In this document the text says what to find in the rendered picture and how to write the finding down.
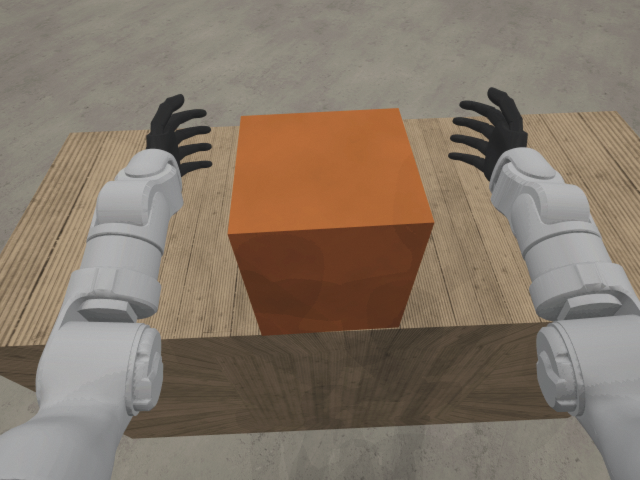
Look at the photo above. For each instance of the robot right upper arm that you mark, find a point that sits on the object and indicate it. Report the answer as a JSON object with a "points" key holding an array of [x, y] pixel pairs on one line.
{"points": [[590, 368]]}

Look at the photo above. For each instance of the left robot hand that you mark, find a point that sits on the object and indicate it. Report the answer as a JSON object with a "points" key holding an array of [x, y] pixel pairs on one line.
{"points": [[164, 137]]}

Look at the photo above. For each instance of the robot left upper arm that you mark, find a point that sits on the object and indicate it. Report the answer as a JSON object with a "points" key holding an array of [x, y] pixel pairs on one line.
{"points": [[96, 377]]}

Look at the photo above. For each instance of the right robot hand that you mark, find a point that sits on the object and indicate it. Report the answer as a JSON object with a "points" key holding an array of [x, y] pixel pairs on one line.
{"points": [[507, 134]]}

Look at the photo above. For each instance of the robot left forearm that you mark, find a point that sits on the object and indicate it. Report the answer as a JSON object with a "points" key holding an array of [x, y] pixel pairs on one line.
{"points": [[117, 279]]}

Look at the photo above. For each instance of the pedestal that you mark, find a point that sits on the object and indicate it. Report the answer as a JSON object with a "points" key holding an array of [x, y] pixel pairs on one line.
{"points": [[464, 352]]}

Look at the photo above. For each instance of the carton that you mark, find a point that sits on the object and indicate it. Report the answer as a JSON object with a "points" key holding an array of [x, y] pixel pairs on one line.
{"points": [[329, 220]]}

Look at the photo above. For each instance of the robot right forearm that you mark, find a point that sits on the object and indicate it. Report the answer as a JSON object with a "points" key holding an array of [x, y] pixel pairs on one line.
{"points": [[572, 274]]}

